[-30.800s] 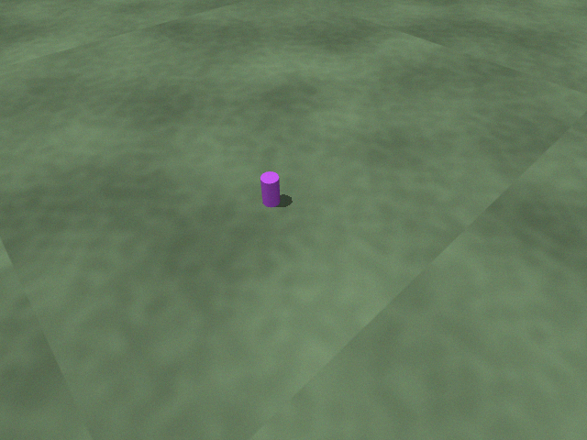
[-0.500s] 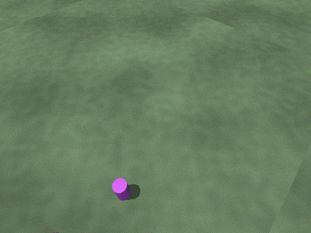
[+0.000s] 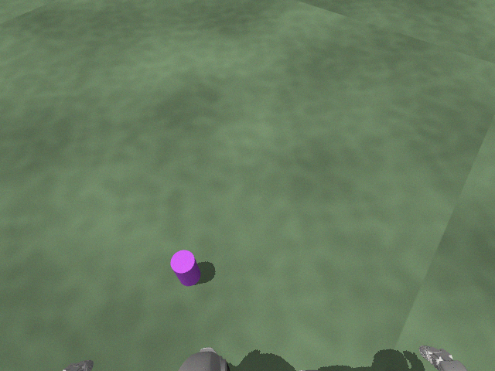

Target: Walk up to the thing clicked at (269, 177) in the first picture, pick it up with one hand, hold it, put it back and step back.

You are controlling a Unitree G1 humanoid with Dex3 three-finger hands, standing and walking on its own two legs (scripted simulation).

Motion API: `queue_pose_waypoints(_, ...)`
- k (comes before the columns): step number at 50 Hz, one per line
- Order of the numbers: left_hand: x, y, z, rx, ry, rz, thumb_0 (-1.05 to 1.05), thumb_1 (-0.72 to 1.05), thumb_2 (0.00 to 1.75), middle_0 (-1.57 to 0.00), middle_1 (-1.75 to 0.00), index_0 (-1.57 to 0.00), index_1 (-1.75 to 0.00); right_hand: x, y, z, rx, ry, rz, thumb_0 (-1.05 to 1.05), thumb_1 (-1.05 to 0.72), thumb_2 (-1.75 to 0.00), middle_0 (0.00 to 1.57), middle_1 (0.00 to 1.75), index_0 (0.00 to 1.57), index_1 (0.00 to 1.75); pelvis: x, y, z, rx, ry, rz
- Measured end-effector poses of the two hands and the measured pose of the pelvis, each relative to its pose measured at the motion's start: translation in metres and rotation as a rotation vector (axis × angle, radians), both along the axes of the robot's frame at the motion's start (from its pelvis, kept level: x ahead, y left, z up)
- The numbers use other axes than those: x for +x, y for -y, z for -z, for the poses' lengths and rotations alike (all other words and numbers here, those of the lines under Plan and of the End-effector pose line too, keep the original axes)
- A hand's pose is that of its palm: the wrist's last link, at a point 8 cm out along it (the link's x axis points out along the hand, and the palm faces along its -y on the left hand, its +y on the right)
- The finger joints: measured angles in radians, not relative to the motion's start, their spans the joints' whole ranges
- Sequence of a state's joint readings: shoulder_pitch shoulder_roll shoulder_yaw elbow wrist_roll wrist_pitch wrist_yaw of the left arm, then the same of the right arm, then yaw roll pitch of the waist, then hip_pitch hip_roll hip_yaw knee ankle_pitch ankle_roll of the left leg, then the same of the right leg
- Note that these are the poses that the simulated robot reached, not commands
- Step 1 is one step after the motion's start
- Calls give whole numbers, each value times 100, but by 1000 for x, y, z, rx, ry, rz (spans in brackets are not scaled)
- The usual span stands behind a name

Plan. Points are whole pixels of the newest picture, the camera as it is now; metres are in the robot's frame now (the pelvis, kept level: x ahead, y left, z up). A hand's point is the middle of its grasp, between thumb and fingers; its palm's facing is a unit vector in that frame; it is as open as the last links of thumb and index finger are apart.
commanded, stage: step back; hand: left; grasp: from the side
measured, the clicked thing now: (186, 268) +0.52 +0.26 -0.67
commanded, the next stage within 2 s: none
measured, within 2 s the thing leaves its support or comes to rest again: neither
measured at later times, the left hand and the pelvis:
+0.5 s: hand out of the picture -0.04 +0.28 -0.14, palm faces +0.08 -0.93 -0.37, open 7.4 cm; pelvis -0.14 +0.00 +0.01, yaw +4 degrees
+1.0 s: hand out of the picture -0.23 +0.24 -0.13, palm faces +0.06 -0.90 -0.43, open 7.4 cm; pelvis -0.31 -0.04 +0.00, yaw +5 degrees
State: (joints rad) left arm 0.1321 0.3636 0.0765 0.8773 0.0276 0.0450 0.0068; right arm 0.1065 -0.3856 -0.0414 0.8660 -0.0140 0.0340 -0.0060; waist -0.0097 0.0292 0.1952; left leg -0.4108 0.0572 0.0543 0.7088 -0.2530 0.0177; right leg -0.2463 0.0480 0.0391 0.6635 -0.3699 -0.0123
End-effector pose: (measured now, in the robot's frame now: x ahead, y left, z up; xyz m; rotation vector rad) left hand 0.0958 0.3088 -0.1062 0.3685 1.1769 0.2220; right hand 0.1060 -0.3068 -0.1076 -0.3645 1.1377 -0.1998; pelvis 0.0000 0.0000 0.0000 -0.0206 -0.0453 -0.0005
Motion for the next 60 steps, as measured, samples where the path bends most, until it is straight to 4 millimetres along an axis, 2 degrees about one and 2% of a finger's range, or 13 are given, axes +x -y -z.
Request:
queue_pose_waypoints(5,-41,11,-17,4,-2,-22,1,90,90,-21,-30,-21,-30,-23,7,-1,20,-16,11,1,-91,-90,21,30,21,30,-23,7,-10,31,0,-7)
queue_pose_waypoints(10,-59,8,-28,23,45,-40,1,90,90,-21,-30,-21,-30,-55,11,-5,3,-55,-21,0,-91,-90,21,30,20,30,-47,7,-15,39,-19,-37)
queue_pose_waypoints(14,-71,1,-24,20,109,-43,1,90,90,-21,-30,-21,-30,-80,9,-4,-28,-94,-56,1,-91,-90,21,30,20,30,-72,3,-9,28,-20,-75)
queue_pose_waypoints(18,-92,-10,-9,-6,126,-48,1,90,90,-21,-30,-21,-30,-105,-2,-6,-48,-88,-78,1,-91,-90,21,30,20,30,-101,-4,-2,45,3,-90)
queue_pose_waypoints(22,-122,-11,-7,-22,84,-69,1,90,90,-21,-30,-21,-30,-129,-10,-20,-39,-64,-85,1,-91,-89,21,30,21,30,-123,-5,-10,10,7,-88)
queue_pose_waypoints(27,-164,-9,-7,-25,59,-77,1,90,90,-21,-30,-21,-30,-147,-7,-32,-49,-11,-79,1,-90,-89,21,30,21,30,-152,0,-15,-5,1,-59)
queue_pose_waypoints(32,-210,-1,-3,-11,7,-57,1,90,90,-21,-30,-21,-30,-164,5,-32,-49,64,-79,1,-90,-89,21,30,21,30,-189,12,-10,-6,5,-22)
queue_pose_waypoints(36,-247,13,1,8,-10,-38,1,90,90,-21,-30,-21,-30,-187,25,-20,-35,99,-76,0,-90,-89,21,30,21,30,-221,27,1,4,5,5)
queue_pose_waypoints(43,-317,37,-16,16,-33,-63,1,90,90,-21,-30,-21,-30,-254,48,-10,-14,31,-30,1,-91,-90,21,30,20,30,-268,41,-7,34,6,-17)
queue_pose_waypoints(48,-332,34,-22,39,23,-63,1,90,90,-21,-30,-21,-30,-313,52,-6,-27,-70,-44,1,-91,-90,21,30,20,30,-300,41,-8,37,-9,-64)
queue_pose_waypoints(53,-342,22,-9,31,108,-60,1,90,90,-21,-30,-21,-30,-362,44,0,-53,-139,-69,1,-91,-90,21,30,20,30,-339,37,2,53,1,-106)
queue_pose_waypoints(57,-364,25,-9,8,89,-71,1,90,90,-21,-30,-21,-30,-391,36,-10,-34,-128,-77,1,-91,-89,21,30,21,30,-367,38,-6,19,11,-103)
queue_pose_waypoints(60,-385,31,-11,-7,84,-75,1,90,90,-21,-30,-21,-30,-402,37,-18,-39,-96,-80,1,-90,-89,21,30,21,30,-386,43,-11,2,0,-91)
